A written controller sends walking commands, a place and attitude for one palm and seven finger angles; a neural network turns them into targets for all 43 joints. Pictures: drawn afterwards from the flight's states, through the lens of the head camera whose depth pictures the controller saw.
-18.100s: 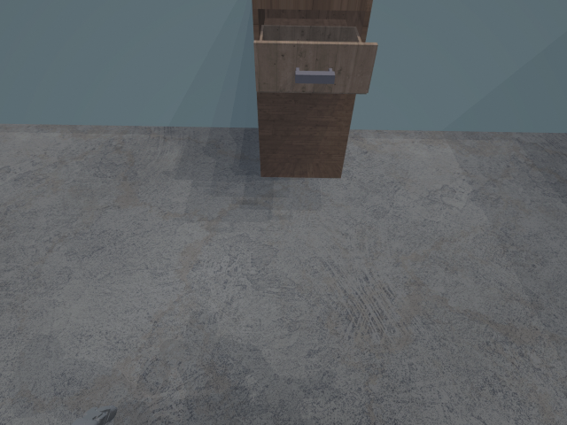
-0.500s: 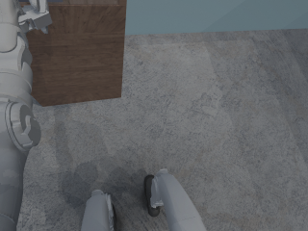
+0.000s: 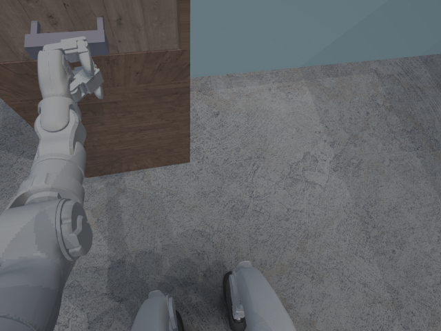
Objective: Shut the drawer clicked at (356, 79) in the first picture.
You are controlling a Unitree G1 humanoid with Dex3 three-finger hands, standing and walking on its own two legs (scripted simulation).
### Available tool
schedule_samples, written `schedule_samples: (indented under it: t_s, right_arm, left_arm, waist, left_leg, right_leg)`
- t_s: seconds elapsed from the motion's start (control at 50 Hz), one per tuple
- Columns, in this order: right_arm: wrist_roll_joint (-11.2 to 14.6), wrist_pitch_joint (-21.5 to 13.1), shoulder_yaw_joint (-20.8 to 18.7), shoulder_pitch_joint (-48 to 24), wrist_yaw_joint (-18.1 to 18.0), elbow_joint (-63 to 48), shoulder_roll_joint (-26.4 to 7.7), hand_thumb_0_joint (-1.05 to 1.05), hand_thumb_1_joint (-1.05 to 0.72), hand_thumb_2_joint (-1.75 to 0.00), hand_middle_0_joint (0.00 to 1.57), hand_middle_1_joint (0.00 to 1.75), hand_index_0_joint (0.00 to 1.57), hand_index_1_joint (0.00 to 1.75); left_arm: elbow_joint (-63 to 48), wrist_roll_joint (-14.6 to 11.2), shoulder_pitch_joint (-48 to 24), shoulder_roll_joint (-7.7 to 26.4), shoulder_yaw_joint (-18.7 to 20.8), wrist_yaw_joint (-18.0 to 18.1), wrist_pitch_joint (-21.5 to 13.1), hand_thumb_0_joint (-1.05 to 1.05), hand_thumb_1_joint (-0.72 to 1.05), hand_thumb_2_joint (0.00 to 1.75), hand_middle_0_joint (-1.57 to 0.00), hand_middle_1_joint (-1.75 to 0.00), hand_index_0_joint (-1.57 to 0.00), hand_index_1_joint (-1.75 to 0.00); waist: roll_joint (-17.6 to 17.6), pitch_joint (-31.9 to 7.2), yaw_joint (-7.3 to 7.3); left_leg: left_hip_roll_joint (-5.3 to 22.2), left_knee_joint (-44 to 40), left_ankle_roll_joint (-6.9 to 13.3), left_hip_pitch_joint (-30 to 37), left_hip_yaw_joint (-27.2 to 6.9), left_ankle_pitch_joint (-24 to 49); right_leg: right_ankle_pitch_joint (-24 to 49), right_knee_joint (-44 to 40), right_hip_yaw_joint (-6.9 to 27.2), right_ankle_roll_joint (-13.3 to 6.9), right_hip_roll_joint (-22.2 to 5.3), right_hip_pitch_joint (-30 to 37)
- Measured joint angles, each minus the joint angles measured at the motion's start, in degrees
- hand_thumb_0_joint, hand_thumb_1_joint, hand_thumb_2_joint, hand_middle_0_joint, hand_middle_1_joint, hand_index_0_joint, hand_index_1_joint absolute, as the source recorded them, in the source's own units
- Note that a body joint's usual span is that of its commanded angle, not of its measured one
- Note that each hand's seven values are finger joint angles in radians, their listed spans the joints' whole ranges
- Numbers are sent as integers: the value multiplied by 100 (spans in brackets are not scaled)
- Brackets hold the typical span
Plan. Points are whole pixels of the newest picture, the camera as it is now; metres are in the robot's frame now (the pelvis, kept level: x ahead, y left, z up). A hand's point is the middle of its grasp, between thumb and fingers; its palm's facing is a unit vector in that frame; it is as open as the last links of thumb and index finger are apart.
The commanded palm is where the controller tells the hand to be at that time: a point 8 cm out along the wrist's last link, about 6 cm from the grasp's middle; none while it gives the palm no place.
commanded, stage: pull the fist back off the drawer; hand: left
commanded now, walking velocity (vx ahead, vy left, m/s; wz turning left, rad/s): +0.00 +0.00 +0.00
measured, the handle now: (69, 34) +0.64 +0.18 +0.06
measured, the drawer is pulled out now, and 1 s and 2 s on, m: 0.00 0.00 0.00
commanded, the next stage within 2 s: draw the hand back to the body in 0.02 s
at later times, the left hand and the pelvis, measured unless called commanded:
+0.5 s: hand (52, 112) +0.44 +0.17 +0.11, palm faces +0.06 -1.00 -0.03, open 3.3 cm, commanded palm +0.40 +0.21 +0.13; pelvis +0.05 -0.01 +0.05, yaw +1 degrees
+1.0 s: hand out of the picture +0.29 +0.22 +0.20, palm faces +0.28 -0.92 -0.27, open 3.2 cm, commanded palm +0.24 +0.26 +0.22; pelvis +0.03 +0.00 +0.09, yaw +2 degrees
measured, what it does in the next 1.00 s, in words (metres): rises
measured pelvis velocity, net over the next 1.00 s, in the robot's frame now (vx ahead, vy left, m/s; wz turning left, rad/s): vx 0.03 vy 0.00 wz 0.04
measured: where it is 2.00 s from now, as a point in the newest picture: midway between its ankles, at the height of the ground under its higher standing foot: outside the picture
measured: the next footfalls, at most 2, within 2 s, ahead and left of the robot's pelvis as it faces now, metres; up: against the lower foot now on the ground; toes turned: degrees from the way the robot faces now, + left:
none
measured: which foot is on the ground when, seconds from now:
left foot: down 0.00-1.00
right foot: down 0.00-1.00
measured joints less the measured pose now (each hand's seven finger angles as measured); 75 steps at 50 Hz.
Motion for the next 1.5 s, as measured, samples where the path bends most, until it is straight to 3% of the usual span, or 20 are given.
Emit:
schedule_samples:
  t_s: [0.2,0.38,0.5,0.64,0.7,0.76,0.94,1.12,1.34,1.5]
  right_arm:
    - [91,142,-195,-265,-56,-56,-6,0,-91,-90,20,30,20,30]
    - [420,76,-310,-230,-87,-222,-3,1,-91,-90,20,30,20,30]
    - [517,-94,-294,-580,-217,-245,-4,1,-91,-90,20,30,20,30]
    - [573,-339,-271,-893,-331,-349,-4,1,-91,-90,20,30,19,30]
    - [594,-282,-242,-1053,-460,-330,84,1,-91,-90,20,30,20,30]
    - [599,-283,-200,-1158,-593,-322,122,1,-91,-90,20,30,20,30]
    - [516,-472,-11,-1359,-823,-125,161,1,-91,-90,20,30,20,30]
    - [380,-771,14,-1288,-791,43,214,1,-91,-90,20,30,20,30]
    - [336,-1023,-107,-1129,-767,192,180,2,-91,-90,20,30,20,30]
    - [336,-1195,-147,-1172,-845,294,155,2,-91,-90,20,30,20,30]
  left_arm:
    - [-825,-294,857,-290,-134,-272,-244,1,90,90,-140,-160,-140,-160]
    - [-3156,-964,3177,-942,-767,-522,339,1,91,90,-140,-160,-140,-160]
    - [-3729,-1049,3843,-1082,-1024,-482,526,1,90,90,-140,-160,-140,-160]
    - [-4622,-1217,4674,-1145,-1152,-801,823,1,90,90,-140,-160,-140,-160]
    - [-5176,-847,5054,-977,-1299,-361,1185,1,90,90,-140,-160,-140,-160]
    - [-5734,-640,5465,-894,-1468,39,1507,1,90,89,-140,-160,-140,-160]
    - [-6904,-424,6421,-894,-1586,547,1974,1,90,89,-140,-160,-140,-159]
    - [-8159,-394,7437,-800,-1234,633,2006,1,90,89,-140,-160,-140,-159]
    - [-9357,-379,8614,-587,-566,677,1891,1,90,89,-140,-160,-140,-159]
    - [-9372,-333,8593,-724,-540,755,1797,1,90,89,-141,-160,-141,-159]
  waist:
    - [-89,5,337]
    - [-56,-196,867]
    - [-63,-125,1017]
    - [-2,-39,1204]
    - [-52,98,1276]
    - [-36,234,1353]
    - [2,562,1586]
    - [67,679,1668]
    - [111,705,1798]
    - [121,830,1841]
  left_leg:
    - [-1,-338,-78,493,-22,-47]
    - [-73,-1430,-83,1851,9,430]
    - [-70,-1833,-127,2635,-115,288]
    - [-126,-2193,-110,3289,-91,458]
    - [-177,-2480,-99,3709,-45,591]
    - [-213,-2821,-89,4138,-49,770]
    - [-284,-3654,-58,5212,-62,1181]
    - [-283,-4120,-62,5823,-59,1386]
    - [-231,-4143,-89,6004,-48,1392]
    - [-234,-4077,-95,5978,-78,1410]
  right_leg:
    - [-156,-180,-20,-36,16,433]
    - [59,-1247,89,-18,60,1799]
    - [22,-1457,-31,-30,65,2525]
    - [142,-1750,-5,-10,28,3157]
    - [221,-1934,42,-2,-8,3528]
    - [363,-2246,36,6,-30,3960]
    - [724,-3028,17,38,-70,5038]
    - [919,-3484,12,45,-50,5650]
    - [965,-3571,15,19,5,5851]
    - [975,-3516,-13,2,-3,5842]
